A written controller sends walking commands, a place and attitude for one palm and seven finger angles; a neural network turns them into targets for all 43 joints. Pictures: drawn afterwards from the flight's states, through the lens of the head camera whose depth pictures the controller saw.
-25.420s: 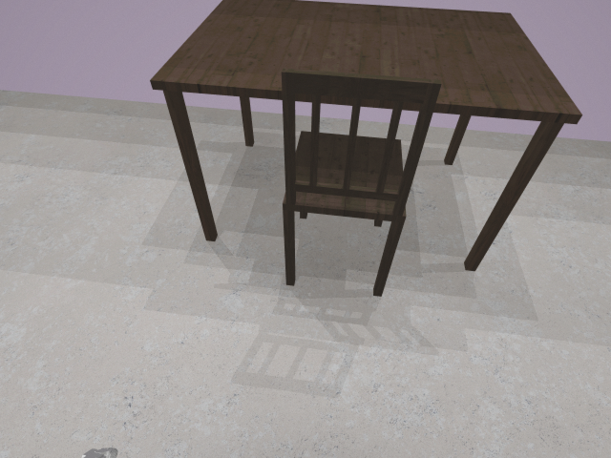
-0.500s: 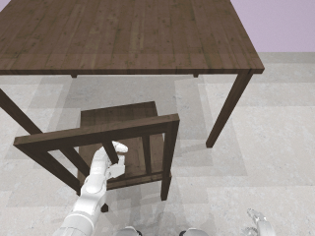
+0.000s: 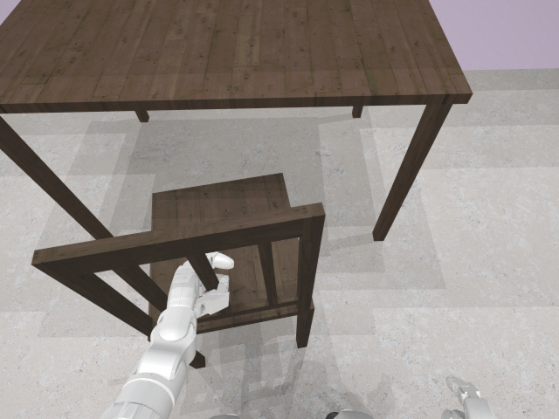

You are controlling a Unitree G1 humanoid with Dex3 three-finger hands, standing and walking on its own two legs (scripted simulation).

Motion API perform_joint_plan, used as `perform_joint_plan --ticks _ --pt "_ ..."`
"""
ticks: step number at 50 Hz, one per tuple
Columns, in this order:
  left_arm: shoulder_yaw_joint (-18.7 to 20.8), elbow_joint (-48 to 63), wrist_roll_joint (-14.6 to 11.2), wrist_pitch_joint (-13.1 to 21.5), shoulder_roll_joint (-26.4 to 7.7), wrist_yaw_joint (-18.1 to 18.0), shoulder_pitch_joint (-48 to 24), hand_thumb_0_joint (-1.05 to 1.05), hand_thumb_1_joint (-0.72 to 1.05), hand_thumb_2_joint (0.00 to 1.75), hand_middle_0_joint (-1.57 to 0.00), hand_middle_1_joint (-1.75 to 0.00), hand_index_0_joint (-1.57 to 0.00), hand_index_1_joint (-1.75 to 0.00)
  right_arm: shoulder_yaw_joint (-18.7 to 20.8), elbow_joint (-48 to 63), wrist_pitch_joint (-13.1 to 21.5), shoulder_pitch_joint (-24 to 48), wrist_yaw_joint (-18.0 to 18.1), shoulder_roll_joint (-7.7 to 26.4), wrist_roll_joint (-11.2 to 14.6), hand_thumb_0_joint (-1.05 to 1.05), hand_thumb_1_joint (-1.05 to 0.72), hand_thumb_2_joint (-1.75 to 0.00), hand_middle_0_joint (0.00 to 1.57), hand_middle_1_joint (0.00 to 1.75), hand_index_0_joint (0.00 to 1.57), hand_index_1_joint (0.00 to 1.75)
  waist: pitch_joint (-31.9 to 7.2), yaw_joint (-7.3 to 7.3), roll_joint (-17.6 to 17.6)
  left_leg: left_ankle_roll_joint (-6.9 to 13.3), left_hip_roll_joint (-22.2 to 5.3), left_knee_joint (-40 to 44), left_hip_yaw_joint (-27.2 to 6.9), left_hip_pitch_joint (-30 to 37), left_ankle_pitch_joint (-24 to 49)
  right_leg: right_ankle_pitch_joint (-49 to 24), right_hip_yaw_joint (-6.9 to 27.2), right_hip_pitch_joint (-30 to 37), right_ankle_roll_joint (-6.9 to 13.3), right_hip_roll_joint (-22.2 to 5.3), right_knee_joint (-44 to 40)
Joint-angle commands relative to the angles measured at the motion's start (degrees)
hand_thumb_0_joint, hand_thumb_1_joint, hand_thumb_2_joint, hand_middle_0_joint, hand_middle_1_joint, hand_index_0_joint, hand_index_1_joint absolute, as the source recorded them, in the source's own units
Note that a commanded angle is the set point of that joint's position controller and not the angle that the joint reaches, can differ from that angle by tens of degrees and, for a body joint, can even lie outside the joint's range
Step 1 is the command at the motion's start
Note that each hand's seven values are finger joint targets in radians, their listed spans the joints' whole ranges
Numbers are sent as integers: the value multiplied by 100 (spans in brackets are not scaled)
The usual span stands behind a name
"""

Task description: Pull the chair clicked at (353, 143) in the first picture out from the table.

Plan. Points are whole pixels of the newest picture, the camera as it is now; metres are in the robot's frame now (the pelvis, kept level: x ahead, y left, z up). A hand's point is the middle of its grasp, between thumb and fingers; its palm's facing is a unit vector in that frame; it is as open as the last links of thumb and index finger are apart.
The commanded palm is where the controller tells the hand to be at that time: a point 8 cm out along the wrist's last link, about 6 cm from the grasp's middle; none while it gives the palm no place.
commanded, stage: step backward, pulling the chair out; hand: left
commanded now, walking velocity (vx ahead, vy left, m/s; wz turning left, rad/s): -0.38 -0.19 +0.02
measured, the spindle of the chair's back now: (213, 285) +0.33 +0.12 -0.09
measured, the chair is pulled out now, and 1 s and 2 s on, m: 0.26 0.47 0.62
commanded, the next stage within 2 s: stop walking, hand still on the chair in 1.26 s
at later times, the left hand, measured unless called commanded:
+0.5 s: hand (215, 355) +0.21 +0.10 -0.07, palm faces -0.04 -0.99 -0.15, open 5.2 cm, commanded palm +0.19 +0.15 -0.07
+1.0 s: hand out of the picture +0.10 +0.10 -0.07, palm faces -0.02 -0.99 -0.16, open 5.2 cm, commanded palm +0.07 +0.15 -0.07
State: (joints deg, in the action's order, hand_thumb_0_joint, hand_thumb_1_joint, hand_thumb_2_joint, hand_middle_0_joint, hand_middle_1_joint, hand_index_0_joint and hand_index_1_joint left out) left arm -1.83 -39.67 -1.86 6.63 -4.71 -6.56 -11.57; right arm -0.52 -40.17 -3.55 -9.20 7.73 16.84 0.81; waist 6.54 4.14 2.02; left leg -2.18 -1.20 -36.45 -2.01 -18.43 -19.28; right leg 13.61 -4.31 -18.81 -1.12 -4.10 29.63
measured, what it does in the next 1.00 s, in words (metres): walks backwards: left foot, then left foot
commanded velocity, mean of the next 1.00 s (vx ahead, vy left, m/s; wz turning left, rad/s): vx -0.38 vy -0.04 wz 0.05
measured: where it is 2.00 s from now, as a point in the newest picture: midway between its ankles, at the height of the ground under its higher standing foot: outside the picture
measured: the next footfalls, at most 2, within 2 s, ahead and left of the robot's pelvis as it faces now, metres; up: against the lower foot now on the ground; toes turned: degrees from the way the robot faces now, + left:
left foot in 0.02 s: +0.01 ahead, +0.15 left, +0.00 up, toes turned +0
left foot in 0.56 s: -0.09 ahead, +0.16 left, +0.00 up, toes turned +2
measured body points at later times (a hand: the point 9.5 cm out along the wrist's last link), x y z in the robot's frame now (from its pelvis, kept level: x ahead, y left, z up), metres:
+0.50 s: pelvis -0.09 +0.00 +0.00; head -0.01 -0.02 +0.44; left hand +0.21 +0.15 -0.05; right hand +0.04 -0.25 -0.13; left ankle -0.11 +0.15 -0.71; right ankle -0.06 -0.12 -0.74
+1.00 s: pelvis -0.21 -0.01 +0.00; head -0.13 -0.03 +0.44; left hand +0.09 +0.15 -0.05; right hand -0.08 -0.25 -0.13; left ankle -0.22 +0.14 -0.69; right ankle -0.16 -0.12 -0.74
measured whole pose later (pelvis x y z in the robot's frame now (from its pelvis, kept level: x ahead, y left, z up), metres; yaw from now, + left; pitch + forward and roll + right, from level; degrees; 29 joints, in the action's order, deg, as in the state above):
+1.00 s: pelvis -0.21 -0.01 +0.00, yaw +1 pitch +2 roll +2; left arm -1.3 -42.1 -2.1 8.1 -4.6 -5.9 -12.9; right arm -1.4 -39.2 -3.0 -7.6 5.9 13.6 0.9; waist 8.2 3.9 1.9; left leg -3.0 0.4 -48.1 -2.5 -23.4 -27.1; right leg 10.9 -3.4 -19.5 0.3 -3.7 28.6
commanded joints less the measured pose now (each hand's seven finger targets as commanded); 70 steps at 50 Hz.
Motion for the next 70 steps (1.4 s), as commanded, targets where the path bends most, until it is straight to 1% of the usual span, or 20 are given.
perform_joint_plan --ticks 1,5,10,13,16,18,26,31,34,39,42,45,52,54,58,61,65,67,68,70 --pt "-404 1284 -8 110 -542 64 -1151 0 90 90 -50 -145 -50 -145 215 913 18 95 100 467 24 0 -90 -90 20 30 20 30 -2238 -219 -369 279 -960 1379 -224 1106 3936 -3521 275 1339 156 -488 311" --pt "-487 1748 120 147 -261 180 -810 0 90 90 -50 -145 -50 -145 214 1078 -5 193 -222 238 -243 0 -90 -90 20 30 20 30 -2226 -345 1582 849 -1753 1364 -922 1613 5938 1104 216 -27 151 128 1632" --pt "-352 1647 165 319 -353 163 -793 0 90 90 -50 -145 -50 -145 299 907 263 -110 -410 299 -132 0 -90 -90 20 30 20 30 -2180 -180 1051 774 -1684 570 -665 2589 6532 217 165 -160 223 213 -7" --pt "-143 1638 201 430 -659 161 -884 0 90 90 -50 -145 -50 -145 212 938 258 49 -378 190 -109 0 -90 -90 20 30 20 30 -2198 -183 960 482 -1345 302 -357 1645 4968 -1802 315 921 265 -53 -786" --pt "210 1189 72 400 -1100 109 -850 0 90 90 -50 -145 -50 -145 263 988 245 127 -132 219 68 0 -90 -90 20 30 20 30 -2631 -207 -1439 -79 -193 -1071 110 -128 -417 -5567 1251 2078 962 -1479 -476" --pt "207 979 115 344 -971 125 -712 0 90 90 -50 -145 -50 -145 129 950 271 421 -95 109 2 0 -90 -90 20 30 20 30 -2392 -351 -1232 -28 -96 -1842 -468 -581 -1069 -4950 1272 1711 1157 -1886 -458" --pt "-286 1095 16 120 -576 64 -788 0 90 90 -50 -145 -50 -145 115 848 87 200 47 290 14 0 -90 -90 20 30 20 30 -2176 -241 -980 59 -493 1234 22 528 1354 -3511 430 1443 492 -1048 41" --pt "-546 1707 126 176 -240 153 -981 0 90 90 -50 -145 -50 -145 187 1059 2 319 -204 181 -237 0 -90 -90 20 30 20 30 -1881 -343 1760 1031 -1968 1550 -1053 939 4992 1445 244 4 137 94 1959" --pt "-501 1440 113 297 -202 145 -970 0 90 90 -50 -145 -50 -145 308 884 205 -92 -361 302 -93 0 -90 -90 20 30 20 30 -2066 -242 955 942 -1848 737 -868 2196 6269 857 225 -226 207 194 666" --pt "-261 1269 240 532 -623 194 -1027 0 90 90 -50 -145 -50 -145 245 816 303 -92 -371 287 -88 0 -90 -90 20 30 20 30 -2144 -176 1052 501 -1327 366 -395 1724 5002 -1680 294 911 249 3 -937" --pt "137 976 86 547 -1084 137 -965 0 90 90 -50 -145 -50 -145 316 951 291 87 -162 241 103 0 -90 -90 20 30 20 30 -2589 -232 -1479 -61 -202 -1055 151 -95 -392 -5307 1216 2030 855 -1419 -543" --pt "213 741 123 404 -993 102 -613 0 90 90 -50 -145 -50 -145 120 851 330 344 -137 119 -1 0 -90 -90 20 30 20 30 -2295 -375 -820 -58 -61 -1820 -494 -642 -1030 -4860 1218 1699 1149 -1902 -383" --pt "-178 689 66 162 -568 75 -686 0 90 90 -50 -145 -50 -145 108 796 181 94 -20 191 30 0 -90 -90 20 30 20 30 -2210 -311 -1372 -58 -94 290 83 141 -239 -3856 822 1573 765 -1418 -396" --pt "-410 857 22 86 -516 74 -883 0 90 90 -50 -145 -50 -145 178 819 116 21 31 297 45 0 -90 -90 20 30 20 30 -2113 -231 -1066 24 -431 1427 239 746 1094 -3031 584 1281 511 -1076 -111" --pt "-760 1509 75 159 -32 194 -1304 0 90 90 -50 -145 -50 -145 179 1161 24 304 -160 194 -186 0 -90 -90 20 30 20 30 -1750 -312 1911 909 -1896 1840 -834 493 3664 1082 116 267 63 30 1847" --pt "-755 1161 74 210 96 187 -1122 0 90 90 -50 -145 -50 -145 320 922 162 -120 -340 287 -63 0 -90 -90 20 30 20 30 -1695 -330 977 1002 -1902 926 -740 1722 5204 1132 256 -305 163 136 1037" --pt "-637 902 170 346 -216 241 -1541 0 90 90 -50 -145 -50 -145 247 787 329 -222 -338 311 -17 0 -90 -90 20 30 20 30 -1828 -238 864 594 -1505 506 -432 1832 4461 -752 203 561 186 91 -823" --pt "-443 683 212 427 -553 217 -1619 0 90 90 -50 -145 -50 -145 163 825 303 -114 -252 166 8 0 -90 -90 20 30 20 30 -1902 -178 140 197 -1035 326 94 887 2860 -2863 539 1301 317 -531 -642" --pt "-210 475 131 374 -842 171 -1561 0 90 90 -50 -145 -50 -145 250 803 258 -161 -184 211 98 0 -90 -90 20 30 20 30 -2081 -175 -1082 1 -683 -58 266 466 1070 -2974 1009 1398 562 -955 -587" --pt "38 1174 -6 370 -1087 131 -1485 0 90 90 -50 -145 -50 -145 210 961 307 14 -109 164 145 0 -90 -90 20 30 20 30 -2157 -339 -1469 70 -183 -726 33 267 -742 -2393 1243 1160 875 -1444 -796"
